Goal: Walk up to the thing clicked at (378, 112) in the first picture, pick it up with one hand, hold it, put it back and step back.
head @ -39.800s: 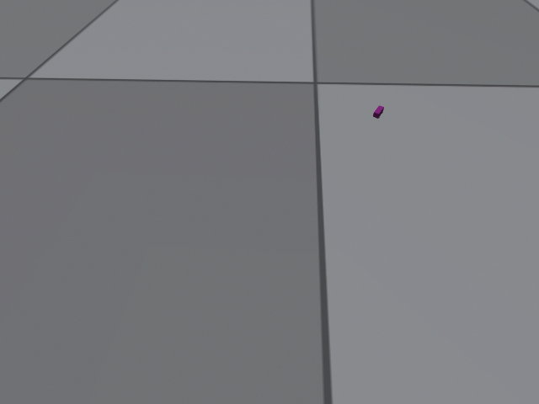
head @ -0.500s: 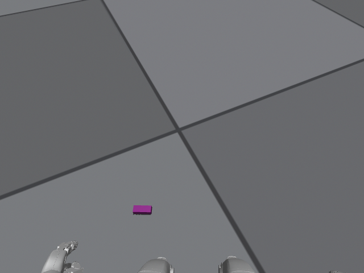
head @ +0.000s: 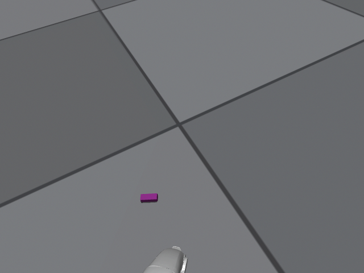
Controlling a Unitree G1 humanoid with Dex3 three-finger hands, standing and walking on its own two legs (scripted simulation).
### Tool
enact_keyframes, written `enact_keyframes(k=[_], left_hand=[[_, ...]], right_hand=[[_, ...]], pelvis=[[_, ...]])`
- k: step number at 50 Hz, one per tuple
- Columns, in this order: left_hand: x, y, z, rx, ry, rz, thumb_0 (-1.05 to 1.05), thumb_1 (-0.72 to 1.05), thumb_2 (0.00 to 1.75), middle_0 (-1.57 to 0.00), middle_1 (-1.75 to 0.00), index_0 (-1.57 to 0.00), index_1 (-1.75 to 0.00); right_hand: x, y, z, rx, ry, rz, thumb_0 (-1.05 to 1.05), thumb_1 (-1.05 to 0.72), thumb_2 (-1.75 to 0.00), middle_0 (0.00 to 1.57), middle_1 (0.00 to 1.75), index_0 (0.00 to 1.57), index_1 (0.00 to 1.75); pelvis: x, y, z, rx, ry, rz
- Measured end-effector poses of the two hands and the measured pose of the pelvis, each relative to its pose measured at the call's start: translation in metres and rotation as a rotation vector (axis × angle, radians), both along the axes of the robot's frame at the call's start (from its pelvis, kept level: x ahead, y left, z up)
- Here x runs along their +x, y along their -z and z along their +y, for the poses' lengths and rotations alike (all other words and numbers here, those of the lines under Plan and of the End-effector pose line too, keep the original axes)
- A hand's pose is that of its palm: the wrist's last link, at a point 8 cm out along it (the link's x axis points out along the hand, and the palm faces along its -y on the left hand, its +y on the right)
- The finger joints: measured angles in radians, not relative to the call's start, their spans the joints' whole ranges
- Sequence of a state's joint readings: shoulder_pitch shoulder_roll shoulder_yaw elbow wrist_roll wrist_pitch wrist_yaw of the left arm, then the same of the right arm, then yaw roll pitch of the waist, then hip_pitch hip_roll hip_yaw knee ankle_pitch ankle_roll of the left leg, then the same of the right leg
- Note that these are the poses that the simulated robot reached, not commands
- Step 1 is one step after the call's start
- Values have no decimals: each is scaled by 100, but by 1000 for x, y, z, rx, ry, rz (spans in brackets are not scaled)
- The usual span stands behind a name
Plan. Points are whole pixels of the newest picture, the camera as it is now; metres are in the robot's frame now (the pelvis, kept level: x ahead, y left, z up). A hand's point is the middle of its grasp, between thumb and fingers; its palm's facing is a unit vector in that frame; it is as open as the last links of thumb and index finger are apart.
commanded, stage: step back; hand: left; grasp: from above
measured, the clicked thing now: (149, 197) +0.57 +0.30 -0.75
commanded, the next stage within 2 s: none
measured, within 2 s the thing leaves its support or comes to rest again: neither
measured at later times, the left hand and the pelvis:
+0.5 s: hand out of the picture -0.07 +0.29 -0.15, palm faces +0.04 -0.92 -0.39, open 7.4 cm; pelvis -0.15 +0.01 +0.00, yaw +0 degrees
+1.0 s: hand out of the picture -0.21 +0.28 -0.14, palm faces +0.07 -0.90 -0.43, open 7.4 cm; pelvis -0.33 +0.00 -0.01, yaw +4 degrees
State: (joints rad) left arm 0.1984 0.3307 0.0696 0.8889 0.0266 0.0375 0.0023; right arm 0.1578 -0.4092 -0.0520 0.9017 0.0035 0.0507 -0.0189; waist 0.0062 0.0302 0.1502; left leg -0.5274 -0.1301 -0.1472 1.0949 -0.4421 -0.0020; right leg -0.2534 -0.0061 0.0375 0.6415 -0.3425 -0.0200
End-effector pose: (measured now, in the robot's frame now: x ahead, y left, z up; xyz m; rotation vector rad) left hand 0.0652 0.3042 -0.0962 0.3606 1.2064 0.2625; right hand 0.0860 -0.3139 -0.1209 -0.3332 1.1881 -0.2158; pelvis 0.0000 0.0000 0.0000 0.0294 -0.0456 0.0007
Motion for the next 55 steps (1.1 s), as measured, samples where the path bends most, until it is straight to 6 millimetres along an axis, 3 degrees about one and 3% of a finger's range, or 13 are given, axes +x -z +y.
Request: enact_keyframes(k=[7,12,20,28,32,37,45,50,55], left_hand=[[-17,-8,8,23,-4,-102,1,90,90,-21,-30,-20,-30],[-37,7,26,6,-10,-150,1,90,90,-21,-30,-20,-30],[-99,14,32,-23,-41,-89,1,90,90,-20,-30,-20,-30],[-174,20,19,-13,-5,3,1,90,90,-20,-30,-20,-30],[-213,20,4,6,6,20,1,90,90,-20,-30,-20,-30],[-259,3,-9,16,-11,31,1,90,90,-20,-30,-20,-30],[-276,-7,0,54,4,-81,1,90,90,-21,-30,-21,-30],[-292,9,14,33,0,-143,1,90,90,-21,-30,-20,-30],[-325,10,10,0,-22,-122,1,90,90,-20,-30,-20,-30]], right_hand=[[-37,-4,-2,-38,-57,54,1,-90,-90,21,30,20,30],[-55,-4,12,-62,-102,38,1,-90,-90,20,30,20,30],[-87,-27,33,-48,-116,-40,1,-90,-90,21,30,20,30],[-122,-25,20,-35,-101,-142,1,-90,-90,21,30,21,30],[-153,-8,-1,-20,-72,-150,1,-90,-90,21,30,21,30],[-209,-5,-15,-6,-26,-69,1,-90,-90,21,30,20,30],[-298,2,-18,-34,-50,77,1,-90,-90,21,30,20,30],[-336,4,-4,-48,-79,91,1,-90,-90,20,30,20,30],[-363,-11,5,-37,-87,47,1,-90,-90,21,30,20,30]], pelvis=[[-37,-1,3,-8,-47,11],[-71,10,14,-14,-84,3],[-119,0,17,-41,-47,-1],[-175,6,4,-37,22,-3],[-208,16,-9,-58,27,-14],[-237,5,-16,-4,18,-6],[-289,4,-14,-3,-46,11],[-331,14,-5,15,-75,-6],[-364,5,-6,-24,-66,-10]])
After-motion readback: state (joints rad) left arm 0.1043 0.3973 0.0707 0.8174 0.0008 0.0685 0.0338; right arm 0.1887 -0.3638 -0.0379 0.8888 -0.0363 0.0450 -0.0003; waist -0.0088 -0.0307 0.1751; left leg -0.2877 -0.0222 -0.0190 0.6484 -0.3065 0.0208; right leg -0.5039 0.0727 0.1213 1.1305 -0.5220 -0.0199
